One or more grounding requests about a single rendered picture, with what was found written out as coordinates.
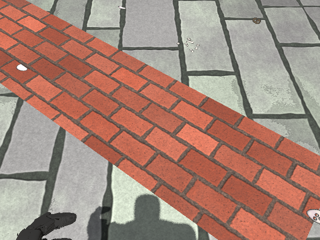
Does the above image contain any left robot hand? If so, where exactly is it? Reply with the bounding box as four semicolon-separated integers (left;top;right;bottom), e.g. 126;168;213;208
16;212;77;240

